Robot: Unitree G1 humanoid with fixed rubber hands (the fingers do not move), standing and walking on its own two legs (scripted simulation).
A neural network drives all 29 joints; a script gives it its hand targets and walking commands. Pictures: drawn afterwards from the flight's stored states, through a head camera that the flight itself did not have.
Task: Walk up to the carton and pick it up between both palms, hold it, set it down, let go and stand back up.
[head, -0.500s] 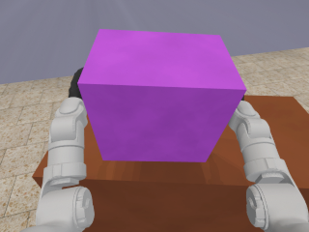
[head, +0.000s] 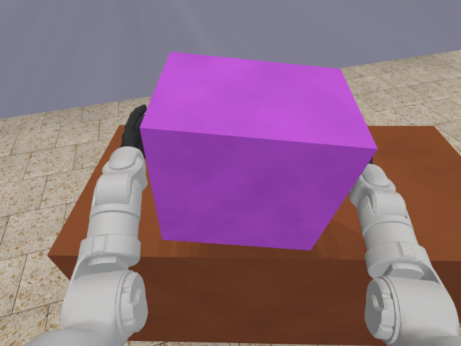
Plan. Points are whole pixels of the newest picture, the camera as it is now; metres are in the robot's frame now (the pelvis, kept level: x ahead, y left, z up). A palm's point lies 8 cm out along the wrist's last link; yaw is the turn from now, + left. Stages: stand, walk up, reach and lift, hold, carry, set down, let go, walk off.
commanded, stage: set down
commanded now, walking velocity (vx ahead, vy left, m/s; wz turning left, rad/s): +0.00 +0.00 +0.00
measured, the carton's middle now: (246, 159) +0.41 -0.02 +0.13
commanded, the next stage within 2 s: none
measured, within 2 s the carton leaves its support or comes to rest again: rests again in 1.70 s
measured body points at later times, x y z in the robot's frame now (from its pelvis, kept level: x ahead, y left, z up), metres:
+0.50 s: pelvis +0.01 +0.00 +0.00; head +0.01 +0.03 +0.45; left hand +0.42 +0.20 +0.10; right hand +0.41 -0.20 +0.09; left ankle +0.00 +0.12 -0.75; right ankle -0.01 -0.11 -0.75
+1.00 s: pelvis +0.02 +0.00 +0.00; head +0.05 +0.00 +0.45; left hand +0.45 +0.20 +0.11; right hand +0.44 -0.20 +0.09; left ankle +0.00 +0.12 -0.75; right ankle -0.01 -0.11 -0.75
